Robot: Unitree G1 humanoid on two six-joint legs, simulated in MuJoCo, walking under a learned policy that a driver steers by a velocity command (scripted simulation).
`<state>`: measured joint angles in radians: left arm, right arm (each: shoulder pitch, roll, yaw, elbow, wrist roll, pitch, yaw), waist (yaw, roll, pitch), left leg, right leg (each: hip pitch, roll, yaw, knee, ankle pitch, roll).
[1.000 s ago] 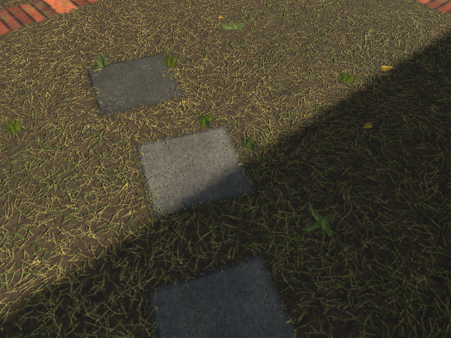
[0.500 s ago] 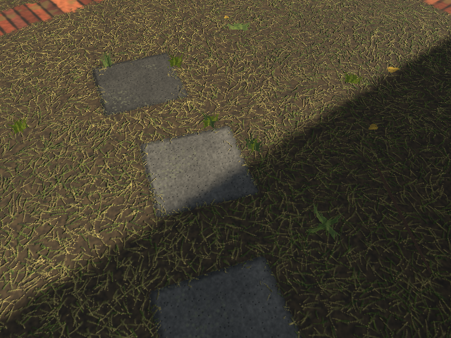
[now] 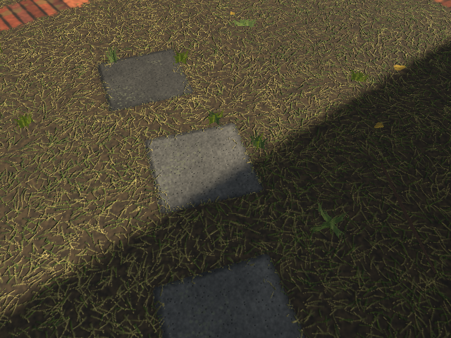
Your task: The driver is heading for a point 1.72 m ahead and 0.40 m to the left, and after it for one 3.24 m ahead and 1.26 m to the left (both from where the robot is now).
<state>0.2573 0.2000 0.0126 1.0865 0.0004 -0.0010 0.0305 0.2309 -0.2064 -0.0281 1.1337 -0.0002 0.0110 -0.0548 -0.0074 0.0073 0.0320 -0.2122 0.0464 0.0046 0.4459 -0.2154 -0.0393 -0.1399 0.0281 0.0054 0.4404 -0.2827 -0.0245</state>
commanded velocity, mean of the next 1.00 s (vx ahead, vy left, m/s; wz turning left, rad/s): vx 0.34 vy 0.00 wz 0.00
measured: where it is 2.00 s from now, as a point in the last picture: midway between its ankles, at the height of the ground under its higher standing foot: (216, 221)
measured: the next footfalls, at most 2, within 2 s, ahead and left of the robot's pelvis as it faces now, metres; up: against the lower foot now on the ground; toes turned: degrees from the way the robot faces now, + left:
right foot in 0.86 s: +0.49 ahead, -0.06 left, +0.00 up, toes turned -2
left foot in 1.38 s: +0.78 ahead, +0.18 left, +0.00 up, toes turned +3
